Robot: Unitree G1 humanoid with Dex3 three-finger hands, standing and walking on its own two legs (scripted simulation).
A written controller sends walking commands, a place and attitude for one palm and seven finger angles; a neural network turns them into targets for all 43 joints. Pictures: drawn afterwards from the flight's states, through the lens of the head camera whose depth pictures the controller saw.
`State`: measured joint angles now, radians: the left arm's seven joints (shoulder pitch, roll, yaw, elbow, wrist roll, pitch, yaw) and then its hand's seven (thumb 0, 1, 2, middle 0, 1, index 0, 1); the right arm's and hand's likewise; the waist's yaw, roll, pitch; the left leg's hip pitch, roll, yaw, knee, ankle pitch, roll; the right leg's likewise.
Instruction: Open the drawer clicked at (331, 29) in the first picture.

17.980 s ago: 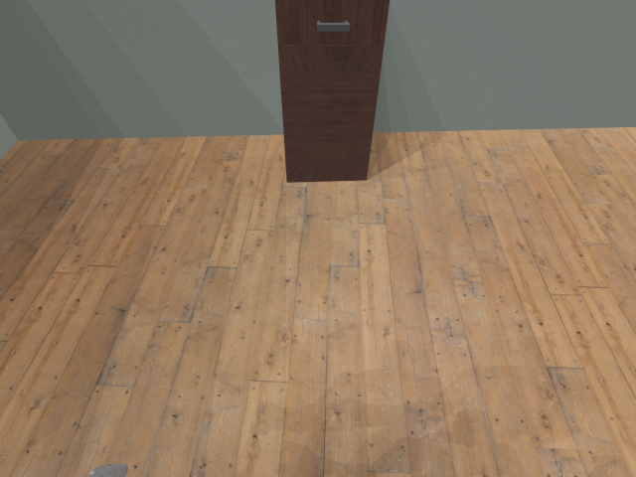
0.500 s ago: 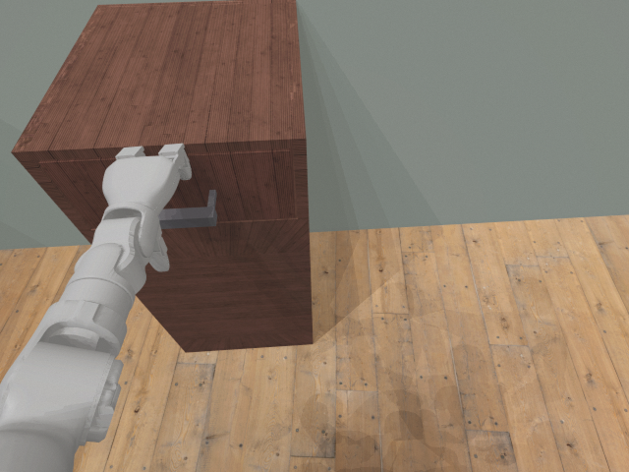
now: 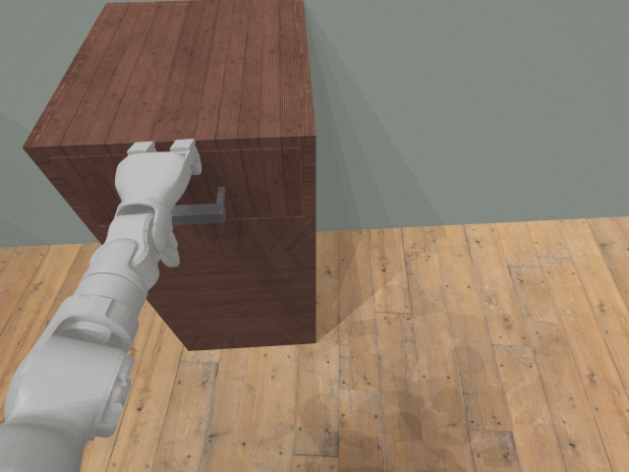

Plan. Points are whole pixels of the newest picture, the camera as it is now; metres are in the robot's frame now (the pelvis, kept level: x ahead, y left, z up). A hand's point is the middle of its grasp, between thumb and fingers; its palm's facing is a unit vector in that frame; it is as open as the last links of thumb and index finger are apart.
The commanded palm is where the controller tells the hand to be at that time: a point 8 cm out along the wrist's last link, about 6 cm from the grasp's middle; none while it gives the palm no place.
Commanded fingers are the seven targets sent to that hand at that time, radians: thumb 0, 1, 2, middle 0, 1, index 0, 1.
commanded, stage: re-aim the fingers above the handle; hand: left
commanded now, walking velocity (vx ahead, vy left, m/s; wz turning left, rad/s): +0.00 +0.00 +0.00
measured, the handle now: (187, 204) +0.51 +0.19 +0.00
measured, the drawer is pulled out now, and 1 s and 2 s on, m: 0.00 0.00 0.00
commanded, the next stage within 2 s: lower the fingers behind the handle in 0.76 s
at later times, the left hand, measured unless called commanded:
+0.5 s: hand (171, 203) +0.47 +0.20 +0.06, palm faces -0.03 -0.03 -1.00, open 13.7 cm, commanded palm +0.45 +0.19 +0.12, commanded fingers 0.00 -0.50 0.30 -0.30 -1.20 -0.30 -1.20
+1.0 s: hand (176, 206) +0.47 +0.19 +0.05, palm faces -0.03 -0.03 -1.00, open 13.8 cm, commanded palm +0.44 +0.19 +0.11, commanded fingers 0.00 -0.50 0.30 -0.30 -1.20 -0.30 -1.20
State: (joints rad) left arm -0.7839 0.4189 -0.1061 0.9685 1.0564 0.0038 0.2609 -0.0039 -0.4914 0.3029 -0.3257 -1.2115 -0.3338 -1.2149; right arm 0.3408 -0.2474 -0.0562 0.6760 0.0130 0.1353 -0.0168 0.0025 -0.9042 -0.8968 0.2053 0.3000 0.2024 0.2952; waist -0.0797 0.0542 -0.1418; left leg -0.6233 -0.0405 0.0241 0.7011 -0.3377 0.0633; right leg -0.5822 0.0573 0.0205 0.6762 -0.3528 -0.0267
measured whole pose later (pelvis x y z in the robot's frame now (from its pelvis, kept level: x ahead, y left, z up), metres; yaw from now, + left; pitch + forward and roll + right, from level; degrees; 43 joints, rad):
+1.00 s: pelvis +0.00 -0.01 +0.00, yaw +0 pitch +15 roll -1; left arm -0.76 0.42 -0.08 0.97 1.06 0.01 0.26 0.00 -0.49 0.30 -0.32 -1.21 -0.32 -1.21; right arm 0.33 -0.25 -0.05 0.67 0.02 0.14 -0.02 0.00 -0.90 -0.90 0.21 0.30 0.20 0.30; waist -0.08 0.05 -0.15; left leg -0.61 -0.03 0.03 0.69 -0.34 0.05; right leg -0.58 0.07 0.02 0.67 -0.35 -0.04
